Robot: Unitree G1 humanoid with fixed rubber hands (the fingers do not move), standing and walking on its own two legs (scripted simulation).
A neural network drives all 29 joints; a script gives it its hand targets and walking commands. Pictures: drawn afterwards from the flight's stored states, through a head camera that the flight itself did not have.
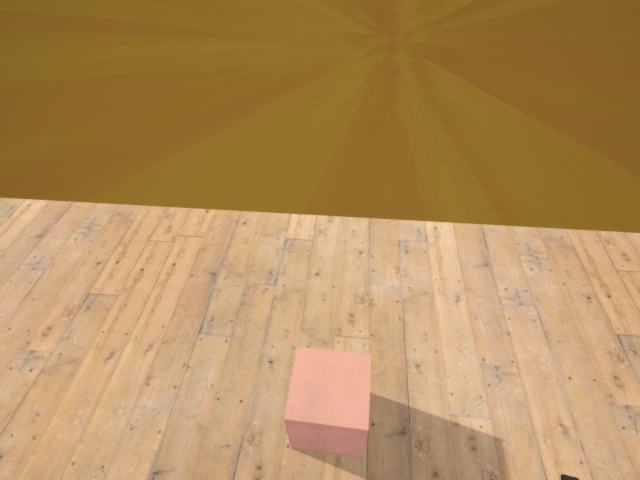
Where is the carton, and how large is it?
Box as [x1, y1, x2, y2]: [284, 346, 370, 457]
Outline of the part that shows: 297,346 284,416 291,448 354,457 362,457 368,428 370,354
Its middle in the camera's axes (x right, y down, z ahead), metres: +0.03 +0.47 +1.11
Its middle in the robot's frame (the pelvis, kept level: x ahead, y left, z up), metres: +0.47 +0.00 -0.66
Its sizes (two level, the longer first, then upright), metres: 0.210 0.200 0.250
